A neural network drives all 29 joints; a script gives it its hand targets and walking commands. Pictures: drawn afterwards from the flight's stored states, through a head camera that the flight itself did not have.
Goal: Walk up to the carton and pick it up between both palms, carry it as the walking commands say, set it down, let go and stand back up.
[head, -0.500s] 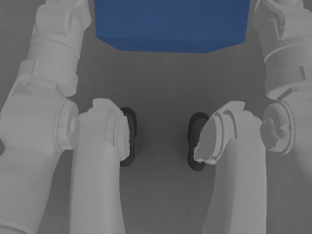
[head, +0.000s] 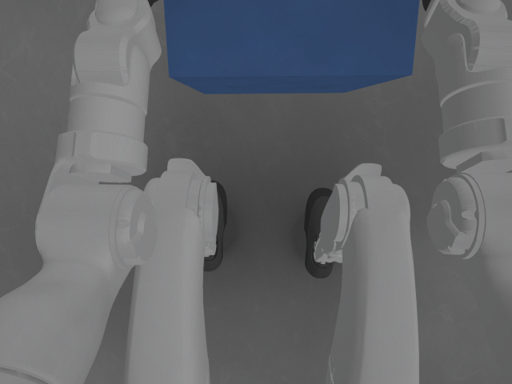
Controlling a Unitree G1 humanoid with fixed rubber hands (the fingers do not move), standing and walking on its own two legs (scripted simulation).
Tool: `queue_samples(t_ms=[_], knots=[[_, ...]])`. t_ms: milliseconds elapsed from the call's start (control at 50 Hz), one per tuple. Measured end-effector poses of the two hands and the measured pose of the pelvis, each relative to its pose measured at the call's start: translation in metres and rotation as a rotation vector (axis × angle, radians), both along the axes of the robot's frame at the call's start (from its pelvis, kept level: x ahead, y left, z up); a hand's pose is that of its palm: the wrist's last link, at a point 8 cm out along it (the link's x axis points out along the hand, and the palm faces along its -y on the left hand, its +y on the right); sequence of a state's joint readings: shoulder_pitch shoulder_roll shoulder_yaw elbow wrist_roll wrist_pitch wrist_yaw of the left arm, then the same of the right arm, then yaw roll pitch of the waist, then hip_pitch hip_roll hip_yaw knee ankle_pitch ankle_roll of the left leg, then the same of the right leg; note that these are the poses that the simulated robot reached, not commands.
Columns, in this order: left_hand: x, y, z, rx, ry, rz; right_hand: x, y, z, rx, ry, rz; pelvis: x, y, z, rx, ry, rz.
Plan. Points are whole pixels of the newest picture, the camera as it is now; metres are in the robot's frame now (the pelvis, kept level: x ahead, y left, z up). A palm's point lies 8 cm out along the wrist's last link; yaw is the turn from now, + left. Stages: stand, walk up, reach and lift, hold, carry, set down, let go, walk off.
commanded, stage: reach and lift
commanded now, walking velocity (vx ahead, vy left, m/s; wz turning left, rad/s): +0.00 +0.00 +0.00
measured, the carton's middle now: (280, 29) +0.54 -0.01 -0.18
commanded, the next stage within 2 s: none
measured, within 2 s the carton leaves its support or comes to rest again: neither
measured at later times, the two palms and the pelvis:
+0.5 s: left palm out of the picture +0.52 +0.16 -0.03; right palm out of the picture +0.54 -0.17 -0.02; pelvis -0.01 +0.00 +0.05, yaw +0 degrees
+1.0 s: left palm out of the picture +0.51 +0.16 +0.05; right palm out of the picture +0.52 -0.18 +0.06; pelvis +0.00 +0.00 +0.11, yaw +0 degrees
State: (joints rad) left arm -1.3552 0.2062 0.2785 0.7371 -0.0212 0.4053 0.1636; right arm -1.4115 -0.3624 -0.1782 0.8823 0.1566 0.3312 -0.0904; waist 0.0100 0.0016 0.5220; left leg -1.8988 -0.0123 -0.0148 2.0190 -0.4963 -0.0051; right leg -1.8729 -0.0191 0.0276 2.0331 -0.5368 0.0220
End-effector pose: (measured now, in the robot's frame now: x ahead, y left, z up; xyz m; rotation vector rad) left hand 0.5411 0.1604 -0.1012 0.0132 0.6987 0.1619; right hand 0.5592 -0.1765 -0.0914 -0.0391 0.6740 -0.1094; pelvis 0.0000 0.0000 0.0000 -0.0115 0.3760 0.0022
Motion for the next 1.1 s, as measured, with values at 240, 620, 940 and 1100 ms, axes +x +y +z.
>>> queue_samples(t_ms=[240,620,940,1100], knots=[[-0.007,-0.001,0.032,-0.008,-0.022,0.007,-0.012,-0.001,0.027,0.019,-0.016,-0.018,-0.005,0.003,0.024,-0.004,-0.014,-0.003],[-0.024,0.003,0.089,-0.021,-0.037,0.034,-0.024,0.004,0.084,0.019,-0.024,-0.007,-0.008,0.004,0.064,-0.003,-0.065,0.002],[-0.033,-0.002,0.147,-0.012,-0.037,0.022,-0.038,-0.002,0.139,0.015,-0.020,-0.017,-0.005,0.005,0.103,-0.001,-0.057,0.001],[-0.038,-0.003,0.169,-0.006,-0.011,0.021,-0.042,-0.003,0.161,0.017,0.007,-0.016,0.006,0.004,0.124,0.003,-0.037,0.001]])
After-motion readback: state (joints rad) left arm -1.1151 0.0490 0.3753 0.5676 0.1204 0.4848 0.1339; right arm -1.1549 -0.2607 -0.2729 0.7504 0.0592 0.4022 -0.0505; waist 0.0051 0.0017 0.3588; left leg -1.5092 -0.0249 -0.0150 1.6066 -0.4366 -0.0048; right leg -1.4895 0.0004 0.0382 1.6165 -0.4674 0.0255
